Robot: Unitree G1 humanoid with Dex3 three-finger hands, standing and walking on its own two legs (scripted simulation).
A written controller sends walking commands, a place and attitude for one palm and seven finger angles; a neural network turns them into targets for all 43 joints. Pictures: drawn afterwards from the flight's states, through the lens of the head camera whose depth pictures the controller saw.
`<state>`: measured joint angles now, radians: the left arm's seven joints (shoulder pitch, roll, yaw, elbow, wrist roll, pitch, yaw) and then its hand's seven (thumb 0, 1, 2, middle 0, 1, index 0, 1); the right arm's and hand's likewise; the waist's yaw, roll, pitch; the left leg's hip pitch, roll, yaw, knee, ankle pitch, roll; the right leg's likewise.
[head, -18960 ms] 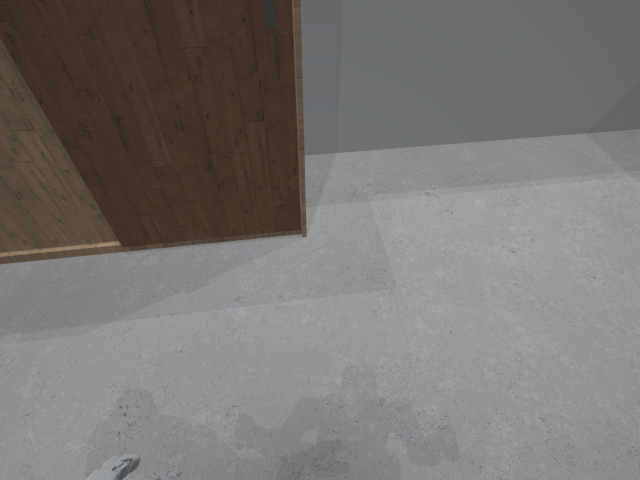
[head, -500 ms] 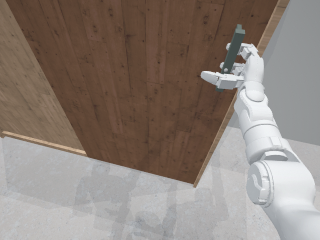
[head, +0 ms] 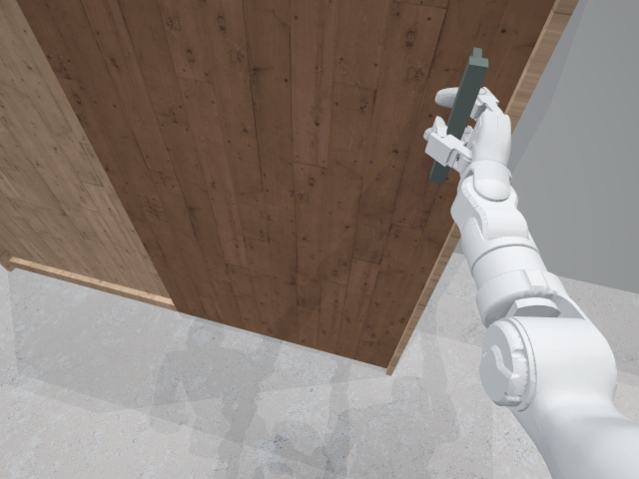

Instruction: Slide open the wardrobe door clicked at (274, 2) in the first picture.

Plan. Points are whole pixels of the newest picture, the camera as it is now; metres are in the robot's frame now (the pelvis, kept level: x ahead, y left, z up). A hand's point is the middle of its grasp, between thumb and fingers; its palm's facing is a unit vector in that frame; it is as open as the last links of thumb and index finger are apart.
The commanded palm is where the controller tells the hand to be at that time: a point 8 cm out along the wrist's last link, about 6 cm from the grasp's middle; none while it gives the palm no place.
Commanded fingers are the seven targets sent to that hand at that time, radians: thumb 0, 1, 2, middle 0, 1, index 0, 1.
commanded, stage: grip the handle and tug to test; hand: right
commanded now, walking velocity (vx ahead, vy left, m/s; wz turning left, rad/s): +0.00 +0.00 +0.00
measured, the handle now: (455, 119) +0.54 -0.09 +0.19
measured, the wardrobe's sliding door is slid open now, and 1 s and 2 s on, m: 0.00 0.00 0.02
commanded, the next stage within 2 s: tug the door sideways, standing still in 0.62 s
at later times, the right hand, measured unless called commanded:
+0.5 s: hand (435, 140) +0.49 -0.06 +0.19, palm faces +0.10 +0.99 +0.03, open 5.4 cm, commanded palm +0.44 -0.12 +0.19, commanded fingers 0.00 -0.90 -0.90 0.45 1.40 0.45 1.40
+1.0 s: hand (434, 138) +0.49 -0.06 +0.19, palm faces +0.14 +0.99 -0.01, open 5.4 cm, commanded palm +0.47 -0.08 +0.19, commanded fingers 0.00 -0.90 -0.90 0.45 1.40 0.45 1.40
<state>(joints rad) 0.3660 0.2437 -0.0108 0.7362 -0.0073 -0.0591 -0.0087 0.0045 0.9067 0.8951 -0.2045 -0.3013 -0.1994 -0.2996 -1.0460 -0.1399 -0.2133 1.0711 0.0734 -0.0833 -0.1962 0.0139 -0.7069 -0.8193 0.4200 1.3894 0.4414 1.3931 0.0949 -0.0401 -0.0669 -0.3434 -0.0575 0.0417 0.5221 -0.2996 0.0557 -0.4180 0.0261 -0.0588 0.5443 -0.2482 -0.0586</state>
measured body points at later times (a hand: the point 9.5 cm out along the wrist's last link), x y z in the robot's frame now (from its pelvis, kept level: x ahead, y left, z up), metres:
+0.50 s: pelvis +0.01 +0.01 +0.00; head +0.03 +0.03 +0.45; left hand +0.04 +0.27 -0.13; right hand +0.48 -0.11 +0.19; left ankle -0.03 +0.08 -0.73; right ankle +0.01 -0.08 -0.73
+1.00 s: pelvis +0.03 +0.02 +0.00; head +0.06 +0.03 +0.45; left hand +0.15 +0.26 -0.12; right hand +0.48 -0.11 +0.19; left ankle -0.03 +0.08 -0.73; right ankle +0.01 -0.08 -0.73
